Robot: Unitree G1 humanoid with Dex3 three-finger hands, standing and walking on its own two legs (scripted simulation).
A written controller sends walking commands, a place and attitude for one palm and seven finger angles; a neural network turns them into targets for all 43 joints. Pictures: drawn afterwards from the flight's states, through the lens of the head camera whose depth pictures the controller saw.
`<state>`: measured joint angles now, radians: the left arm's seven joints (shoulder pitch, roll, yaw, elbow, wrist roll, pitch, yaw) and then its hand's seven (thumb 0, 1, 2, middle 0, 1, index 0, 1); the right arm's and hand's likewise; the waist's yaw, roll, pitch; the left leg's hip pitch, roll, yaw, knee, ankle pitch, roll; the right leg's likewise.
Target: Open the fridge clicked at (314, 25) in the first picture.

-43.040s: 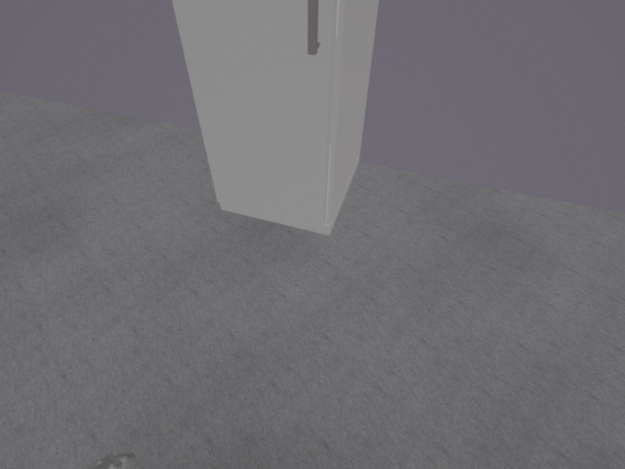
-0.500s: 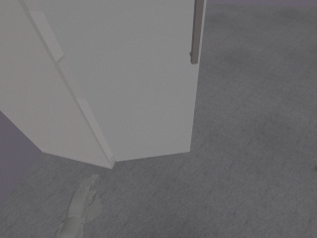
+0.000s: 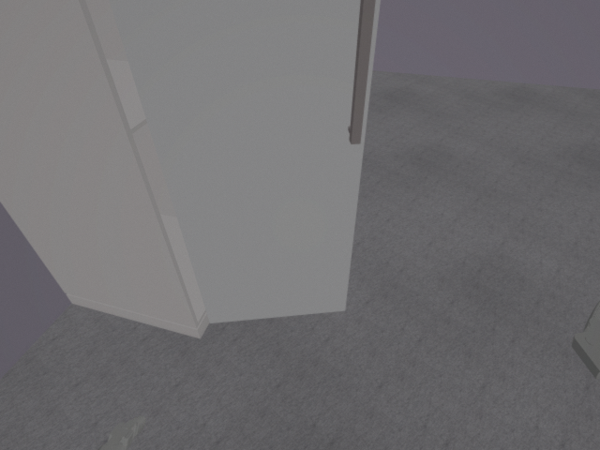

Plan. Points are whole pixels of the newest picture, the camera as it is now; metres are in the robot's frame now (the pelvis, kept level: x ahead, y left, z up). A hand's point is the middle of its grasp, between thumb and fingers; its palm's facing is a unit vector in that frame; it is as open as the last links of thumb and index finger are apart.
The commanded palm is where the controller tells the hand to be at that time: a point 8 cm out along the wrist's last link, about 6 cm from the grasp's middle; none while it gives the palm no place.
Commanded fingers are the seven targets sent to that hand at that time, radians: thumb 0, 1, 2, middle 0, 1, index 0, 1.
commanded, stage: stop stepping back and stand still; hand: right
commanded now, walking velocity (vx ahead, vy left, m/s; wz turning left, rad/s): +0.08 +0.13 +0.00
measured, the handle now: (359, 61) +0.78 -0.07 +0.24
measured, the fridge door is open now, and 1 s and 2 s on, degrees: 68 68 68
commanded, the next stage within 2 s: let the arm hang, fingers relaxed in 0.14 s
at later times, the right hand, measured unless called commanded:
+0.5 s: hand out of the picture +0.13 -0.19 -0.14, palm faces +0.02 +0.98 -0.21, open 7.4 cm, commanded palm none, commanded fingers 0.00 -0.90 -0.90 0.20 0.30 0.20 0.30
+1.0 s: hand out of the picture +0.04 -0.23 -0.15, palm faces +0.01 +0.97 -0.26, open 7.4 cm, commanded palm none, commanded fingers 0.00 -0.90 -0.90 0.20 0.30 0.20 0.30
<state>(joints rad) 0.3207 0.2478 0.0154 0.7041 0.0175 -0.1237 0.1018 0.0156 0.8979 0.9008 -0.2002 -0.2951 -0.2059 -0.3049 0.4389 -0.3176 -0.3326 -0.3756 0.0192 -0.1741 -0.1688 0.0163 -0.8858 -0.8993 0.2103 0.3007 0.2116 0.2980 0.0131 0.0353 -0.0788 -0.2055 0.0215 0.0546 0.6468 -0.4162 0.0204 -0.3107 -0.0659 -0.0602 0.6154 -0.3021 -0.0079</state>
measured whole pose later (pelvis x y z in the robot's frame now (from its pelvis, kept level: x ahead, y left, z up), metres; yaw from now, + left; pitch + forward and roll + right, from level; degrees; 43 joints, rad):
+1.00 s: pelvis +0.03 -0.03 +0.02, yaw +0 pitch -1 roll +0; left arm 0.23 0.19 0.00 1.10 0.02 0.02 0.01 0.01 0.91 0.90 -0.20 -0.29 -0.20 -0.30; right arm 0.25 -0.20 0.00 1.13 -0.01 -0.01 -0.03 0.01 -0.91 -0.90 0.20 0.30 0.20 0.30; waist 0.01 -0.03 0.02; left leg -0.13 0.04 0.10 0.41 -0.26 -0.01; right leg -0.23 -0.03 -0.15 0.42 -0.17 -0.04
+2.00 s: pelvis +0.03 -0.03 +0.02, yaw +0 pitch -1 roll +0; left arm 0.26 0.14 0.01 1.14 0.02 0.01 0.03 0.01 0.91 0.90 -0.20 -0.29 -0.20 -0.30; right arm 0.28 -0.13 0.00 1.16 -0.01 -0.01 -0.04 0.00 -0.90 -0.90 0.20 0.30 0.20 0.30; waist 0.01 0.00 0.04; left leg -0.12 0.04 0.09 0.40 -0.27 -0.01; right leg -0.22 -0.03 -0.15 0.41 -0.18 -0.03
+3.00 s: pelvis +0.05 -0.01 +0.02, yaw +0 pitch -1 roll +0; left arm 0.25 0.14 0.01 1.15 0.02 0.01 0.03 0.01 0.92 0.90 -0.20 -0.29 -0.20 -0.30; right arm 0.28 -0.13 0.00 1.16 -0.01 -0.02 -0.04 0.00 -0.90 -0.90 0.20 0.30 0.20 0.30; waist 0.01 0.01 0.04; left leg -0.07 0.02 0.10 0.37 -0.28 0.01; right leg -0.19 -0.05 -0.14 0.40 -0.19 0.00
